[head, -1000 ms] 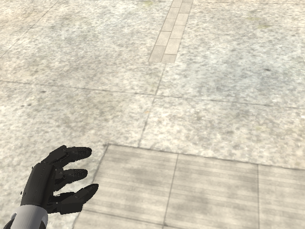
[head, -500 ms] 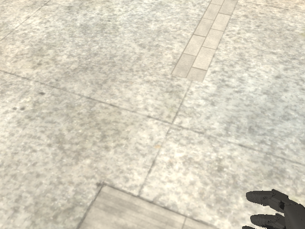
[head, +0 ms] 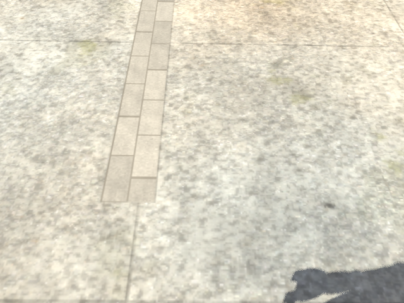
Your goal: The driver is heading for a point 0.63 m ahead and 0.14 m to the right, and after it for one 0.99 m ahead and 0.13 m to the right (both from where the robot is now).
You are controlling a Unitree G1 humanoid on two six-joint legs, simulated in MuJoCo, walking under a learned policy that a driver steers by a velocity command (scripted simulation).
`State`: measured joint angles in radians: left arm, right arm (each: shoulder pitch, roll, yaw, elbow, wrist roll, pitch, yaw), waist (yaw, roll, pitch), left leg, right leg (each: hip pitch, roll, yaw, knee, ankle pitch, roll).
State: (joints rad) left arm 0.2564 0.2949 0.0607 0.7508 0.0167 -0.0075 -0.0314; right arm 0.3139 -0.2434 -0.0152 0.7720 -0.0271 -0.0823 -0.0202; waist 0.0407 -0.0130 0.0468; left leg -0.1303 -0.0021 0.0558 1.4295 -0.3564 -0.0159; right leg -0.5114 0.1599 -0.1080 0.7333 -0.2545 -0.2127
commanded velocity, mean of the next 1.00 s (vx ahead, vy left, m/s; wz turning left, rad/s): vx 0.71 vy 0.00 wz -0.71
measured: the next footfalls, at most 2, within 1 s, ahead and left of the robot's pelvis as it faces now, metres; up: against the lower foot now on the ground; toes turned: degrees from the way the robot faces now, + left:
left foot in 0.34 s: +0.56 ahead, +0.14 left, +0.00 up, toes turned -22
right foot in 0.76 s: +0.78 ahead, -0.21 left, +0.00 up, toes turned -42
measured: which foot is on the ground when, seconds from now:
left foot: up 0.00-0.32, down 0.34-0.76, up 0.78-1.00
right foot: down 0.00-0.36, up 0.38-0.74, down 0.76-1.00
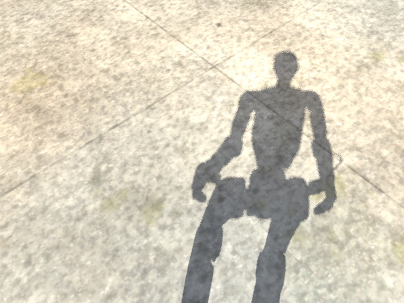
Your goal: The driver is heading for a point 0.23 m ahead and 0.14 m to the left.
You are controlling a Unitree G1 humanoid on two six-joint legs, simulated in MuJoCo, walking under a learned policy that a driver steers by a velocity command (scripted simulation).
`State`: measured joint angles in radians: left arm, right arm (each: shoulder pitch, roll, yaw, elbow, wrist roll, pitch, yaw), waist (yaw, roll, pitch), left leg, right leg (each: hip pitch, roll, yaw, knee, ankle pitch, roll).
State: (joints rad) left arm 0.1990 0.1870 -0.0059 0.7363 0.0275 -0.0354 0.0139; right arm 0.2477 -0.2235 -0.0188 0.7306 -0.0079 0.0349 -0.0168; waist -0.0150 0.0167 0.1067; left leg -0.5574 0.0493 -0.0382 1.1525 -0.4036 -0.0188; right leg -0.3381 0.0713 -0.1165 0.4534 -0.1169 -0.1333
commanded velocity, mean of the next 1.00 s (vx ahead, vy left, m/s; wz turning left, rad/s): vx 0.03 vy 0.00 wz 0.21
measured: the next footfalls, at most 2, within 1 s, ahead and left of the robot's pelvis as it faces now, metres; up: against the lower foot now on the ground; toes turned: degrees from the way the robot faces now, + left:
left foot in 0.24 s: +0.05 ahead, +0.15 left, +0.00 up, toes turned +13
right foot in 0.62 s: +0.08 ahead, -0.05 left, +0.00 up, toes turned +13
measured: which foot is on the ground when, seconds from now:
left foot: up 0.00-0.22, down 0.24-1.00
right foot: down 0.00-0.24, up 0.26-0.60, down 0.62-1.00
